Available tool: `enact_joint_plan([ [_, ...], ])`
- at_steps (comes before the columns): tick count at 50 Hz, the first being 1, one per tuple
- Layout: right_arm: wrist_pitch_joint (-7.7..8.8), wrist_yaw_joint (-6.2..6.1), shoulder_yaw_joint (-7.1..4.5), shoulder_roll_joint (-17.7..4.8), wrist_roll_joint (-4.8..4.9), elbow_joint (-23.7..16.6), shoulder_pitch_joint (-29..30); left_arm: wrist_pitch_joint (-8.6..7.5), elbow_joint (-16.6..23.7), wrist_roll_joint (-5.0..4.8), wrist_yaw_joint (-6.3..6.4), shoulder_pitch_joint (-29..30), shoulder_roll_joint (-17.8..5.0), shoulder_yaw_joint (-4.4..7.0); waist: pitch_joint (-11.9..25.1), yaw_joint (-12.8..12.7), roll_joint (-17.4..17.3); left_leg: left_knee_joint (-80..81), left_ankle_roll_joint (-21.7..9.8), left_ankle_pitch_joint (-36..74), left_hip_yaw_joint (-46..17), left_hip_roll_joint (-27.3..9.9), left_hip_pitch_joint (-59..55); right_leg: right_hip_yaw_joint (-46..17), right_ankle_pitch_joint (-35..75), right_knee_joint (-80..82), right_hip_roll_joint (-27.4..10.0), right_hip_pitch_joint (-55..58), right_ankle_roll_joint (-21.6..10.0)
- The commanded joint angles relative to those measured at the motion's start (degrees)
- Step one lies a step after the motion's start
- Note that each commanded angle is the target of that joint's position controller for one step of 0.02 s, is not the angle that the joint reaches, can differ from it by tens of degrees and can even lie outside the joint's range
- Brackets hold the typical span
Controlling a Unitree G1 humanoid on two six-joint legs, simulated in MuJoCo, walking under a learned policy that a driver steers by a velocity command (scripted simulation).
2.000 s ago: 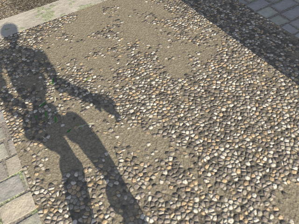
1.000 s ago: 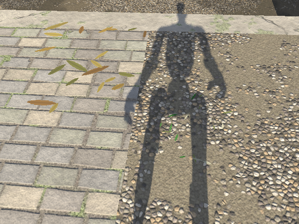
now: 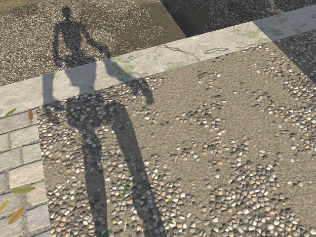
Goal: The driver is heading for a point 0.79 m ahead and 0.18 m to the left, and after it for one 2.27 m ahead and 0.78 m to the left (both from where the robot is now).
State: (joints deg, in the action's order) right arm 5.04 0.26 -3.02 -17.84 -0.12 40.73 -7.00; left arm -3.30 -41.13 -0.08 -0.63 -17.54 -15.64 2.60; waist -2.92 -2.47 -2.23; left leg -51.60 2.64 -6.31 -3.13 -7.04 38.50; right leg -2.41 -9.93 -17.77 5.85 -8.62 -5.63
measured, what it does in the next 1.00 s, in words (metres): walks ahead, turning left: left foot, then right foot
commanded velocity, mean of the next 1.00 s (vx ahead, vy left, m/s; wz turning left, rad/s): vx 0.50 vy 0.00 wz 0.33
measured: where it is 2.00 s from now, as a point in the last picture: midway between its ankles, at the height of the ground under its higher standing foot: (108, 117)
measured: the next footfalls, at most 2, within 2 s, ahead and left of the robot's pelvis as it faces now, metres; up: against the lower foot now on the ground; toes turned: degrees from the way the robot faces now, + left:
left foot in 0.26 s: +0.33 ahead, +0.16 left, +0.00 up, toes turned +7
right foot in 0.74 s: +0.65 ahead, +0.03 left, +0.00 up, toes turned +24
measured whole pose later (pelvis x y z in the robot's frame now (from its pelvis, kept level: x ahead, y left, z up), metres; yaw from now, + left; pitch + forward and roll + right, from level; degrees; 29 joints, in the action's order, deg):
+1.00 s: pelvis +0.59 +0.11 +0.00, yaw +24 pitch +1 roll -1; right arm 3.1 0.3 -2.4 -17.0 0.2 39.7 -11.2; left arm -5.1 -45.4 -0.2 -1.0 -20.8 -15.0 2.4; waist -0.8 -3.4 -2.8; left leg -52.9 0.0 -12.5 -2.9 -4.2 35.1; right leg 0.2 -10.4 -17.5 3.3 -8.5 -3.0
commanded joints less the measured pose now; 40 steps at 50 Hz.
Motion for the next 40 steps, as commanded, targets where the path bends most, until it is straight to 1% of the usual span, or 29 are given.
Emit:
enact_joint_plan([
  [1,0.32,0.54,0.01,-2.21,0.57,-2.66,2.18,-1.21,2.53,0.05,0.65,0.58,-9.17,2.15,2.18,-0.75,5.76,9.99,-0.09,12.36,1.9,0.51,-3.58,-3.92,15.15,7.77,-13.15,-0.45,-6.77],
  [3,0.56,1.14,0.27,-2.02,1.13,-3.35,5.14,-1.42,1.28,0.13,0.56,-0.78,-9.99,2.24,0.64,-2.32,5.75,14.67,-0.91,16.35,2.55,1.42,-4.17,-3.25,11.1,9.04,-14.53,0.91,-6.32],
  [5,0.68,1.77,0.23,-2.45,1.5,-4.13,6.99,-1.35,-0.17,0.12,0.41,-1.9,-10.28,2.34,-0.87,-3.09,5.39,17.45,-2.1,15.76,2.18,1.98,-2.12,-2.82,10.88,9.02,-16.54,5.13,-6.21],
  [7,0.76,2.56,0.23,-2.59,1.6,-5.08,8.46,-0.91,-1.44,0.03,0.46,-2.68,-10.36,2.52,-1.98,-3.42,4.87,19.44,-3.63,12.0,1.84,2.81,0.89,-1.95,13.72,7.67,-18.48,10.46,-5.83],
  [9,0.85,3.37,0.15,-2.73,1.45,-5.82,8.39,-0.27,-2.15,-0.17,0.8,-2.64,-10.76,2.79,-1.71,-2.7,5.05,20.56,-5.37,6.8,2.28,3.98,1.6,-0.76,20.85,4.69,-19.88,14.82,-4.85],
  [10,0.82,3.61,-0.09,-3.19,1.31,-5.79,6.88,0.03,-2.06,-0.19,1.06,-1.8,-11.23,2.95,-0.49,-1.53,5.7,20.85,-6.37,4.11,3.4,5.2,-0.75,0.33,28.96,2.02,-19.83,15.83,-4.06],
  [11,0.63,3.59,-0.63,-4.22,1.08,-5.36,4.09,0.35,-1.8,-0.1,1.39,-1.04,-11.89,3.14,2.03,0.09,6.79,20.38,-7.4,1.45,5.21,7.11,-5.2,1.38,39.85,-2.09,-19.42,16.44,-3.25],
  [12,0.4,3.38,-1.69,-6.0,0.91,-4.16,-1.41,0.88,-1.44,0.0,1.78,-0.16,-12.25,3.18,5.87,3.19,7.16,20.57,-8.72,0.21,7.11,9.51,-12.58,3.02,49.56,-9.92,-18.18,16.06,-2.2],
  [13,0.2,2.86,-3.13,-8.61,0.9,-2.45,-9.39,1.29,-0.84,0.07,2.3,0.63,-11.75,2.83,10.55,7.6,5.7,22.18,-10.71,3.17,6.27,10.36,-25.01,5.48,50.27,-21.83,-15.91,10.65,-0.17],
  [14,-0.29,2.15,-4.6,-13.99,0.94,-1.75,-17.36,0.68,0.9,1.64,2.68,-2.3,-9.09,1.63,17.9,8.96,-3.11,20.37,-16.24,6.58,-10.55,-1.14,-44.01,7.31,29.63,-41.28,-12.15,-5.16,2.61],
  [15,0.09,2.48,-4.37,-14.5,1.5,-1.56,-18.02,-0.94,1.75,1.85,1.39,-7.61,-3.18,-0.3,23.59,4.74,-13.85,28.14,-25.63,-6.9,-40.17,-11.47,-60.41,1.3,-21.65,-57.07,-0.42,-27.48,5.72],
  [16,-0.04,2.24,-3.17,-9.01,1.85,-1.51,-19.08,-2.65,1.95,-0.24,0.37,-1.48,-8.48,0.51,21.72,8.88,-7.08,32.78,-23.06,-14.92,-40.64,-10.27,-60.65,-5.37,-20.99,-60.52,-3.46,-33.81,4.71],
  [17,-0.2,1.84,-2.83,-8.07,1.42,-2.22,-15.51,-3.76,4.16,-1.86,-0.19,4.22,-9.89,0.85,13.53,8.85,-3.97,34.14,-20.98,-12.76,-33.16,-8.87,-53.58,-4.55,-15.66,-58.75,-6.08,-36.9,3.99],
  [18,-0.38,1.69,-2.63,-7.78,1.13,-3.05,-12.32,-4.42,4.78,-1.03,-0.07,6.69,-9.32,0.64,9.02,7.2,1.83,35.0,-19.93,-6.89,-28.17,-6.91,-45.58,-3.77,-12.17,-54.58,-8.19,-35.56,3.91],
  [19,-0.5,1.49,-2.33,-7.02,0.82,-3.8,-9.72,-4.51,5.0,0.29,0.18,7.09,-9.37,0.98,6.23,5.14,3.13,36.05,-19.64,-0.39,-24.56,-5.22,-39.06,-3.55,-9.84,-49.97,-9.59,-32.71,4.62],
  [20,-0.55,1.26,-1.99,-6.33,0.25,-4.57,-8.27,-4.11,5.19,0.77,0.22,6.05,-9.25,1.16,5.76,3.3,1.49,37.26,-19.72,4.27,-22.36,-3.7,-34.97,-3.7,-8.68,-47.83,-10.44,-29.31,5.33],
  [22,-0.66,0.77,-2.0,-6.28,0.57,-4.74,-7.04,-3.07,4.87,1.11,0.43,3.87,-8.06,0.99,4.98,1.59,-0.3,38.55,-20.18,9.55,-18.76,-2.25,-30.1,-2.46,-8.39,-43.13,-10.94,-27.23,7.34],
  [23,-0.65,0.43,-2.15,-6.85,0.71,-4.51,-7.28,-2.6,5.04,1.21,0.6,4.24,-7.37,0.76,4.26,1.51,-0.39,38.91,-20.19,11.84,-16.82,-1.55,-27.56,-1.54,-7.33,-40.29,-10.74,-26.79,8.41],
  [25,-0.85,-0.29,-2.66,-8.44,0.99,-3.87,-8.19,-2.23,6.22,1.34,0.83,8.13,-5.86,0.11,2.9,2.58,-0.55,39.27,-18.9,12.45,-13.37,0.7,-23.74,-0.38,-0.41,-32.01,-9.8,-25.53,9.96],
  [28,-1.61,-0.98,-2.88,-8.95,1.42,-2.61,-10.76,-2.68,7.43,0.94,0.53,14.66,-4.42,-0.47,2.9,5.55,-1.59,37.79,-15.71,7.94,-11.27,3.63,-21.2,0.2,12.31,-18.98,-6.83,-19.9,10.53],
  [30,-2.09,-1.15,-2.97,-9.11,1.67,-1.6,-13.06,-3.07,8.2,0.2,0.17,17.53,-5.07,-0.21,3.19,6.75,-2.08,36.34,-14.85,4.84,-13.68,2.86,-22.72,-0.44,15.02,-14.75,-5.47,-17.88,10.32],
  [31,-2.31,-1.21,-2.95,-8.87,1.86,-1.29,-13.67,-3.26,8.49,-0.03,0.01,18.21,-5.73,0.06,3.26,6.8,-2.4,34.92,-14.48,3.37,-15.41,2.24,-24.54,-1.31,14.38,-12.93,-5.31,-17.68,9.92],
  [33,-2.56,-1.37,-2.7,-7.94,1.67,-0.78,-14.13,-3.67,8.09,-0.16,-0.41,17.27,-7.04,0.68,3.75,6.13,-3.51,31.72,-13.61,2.11,-18.16,-0.05,-29.46,-2.38,12.38,-10.87,-6.08,-17.41,8.35],
  [35,-2.81,-1.29,-2.61,-7.42,1.28,-0.48,-13.55,-4.14,7.18,-0.01,-0.52,13.84,-7.81,1.33,3.94,4.03,-4.79,28.13,-12.56,5.74,-19.32,-1.03,-31.59,-1.18,8.93,-9.11,-6.27,-13.46,5.83],
  [36,-2.8,-1.07,-2.15,-6.13,0.98,-0.65,-13.32,-4.36,6.07,0.42,-0.24,9.43,-8.91,2.08,6.23,1.76,-4.45,23.15,-11.3,10.84,-17.93,1.25,-31.26,-0.29,8.25,-7.36,-6.21,-6.54,3.93],
  [37,-2.62,-0.78,-1.08,-3.62,0.36,-1.44,-13.12,-4.59,5.38,1.26,0.12,2.08,-11.17,2.83,13.08,-1.7,-1.31,10.73,-9.5,8.02,-14.81,4.04,-26.98,-6.24,7.53,-9.02,-12.79,5.96,0.32],
  [38,-1.96,-0.71,0.07,-0.2,1.39,-1.79,-21.1,-3.93,3.44,1.83,0.18,-4.8,-16.41,4.4,21.37,-0.55,13.36,-9.24,-4.88,-8.97,-7.17,12.37,-8.43,-28.75,-1.63,-7.18,-24.64,26.51,-9.5],
  [39,-1.46,-0.74,0.0,-2.75,1.9,-1.44,-21.67,-3.48,1.86,-0.03,-0.54,-7.44,-13.61,4.12,20.56,-1.34,18.64,-18.47,-3.96,-26.62,-7.3,11.91,1.88,-44.06,-15.99,0.01,-28.83,27.92,-11.79],
  [40,-1.41,-0.66,-1.14,-7.1,2.25,-1.82,-15.69,-3.32,2.26,-0.63,-0.44,-4.61,-9.74,3.01,11.89,-2.46,11.26,-22.14,-4.16,-22.6,-8.49,9.07,5.77,-38.6,-21.59,1.46,-26.96,21.23,-9.37],
])
Velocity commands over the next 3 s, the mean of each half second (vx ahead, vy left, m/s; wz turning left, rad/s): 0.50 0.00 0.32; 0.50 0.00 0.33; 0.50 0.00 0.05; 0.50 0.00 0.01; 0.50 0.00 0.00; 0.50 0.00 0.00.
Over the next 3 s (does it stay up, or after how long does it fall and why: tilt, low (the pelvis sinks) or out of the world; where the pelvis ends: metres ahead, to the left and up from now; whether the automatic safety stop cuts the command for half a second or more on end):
stays up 1.27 0.44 -0.01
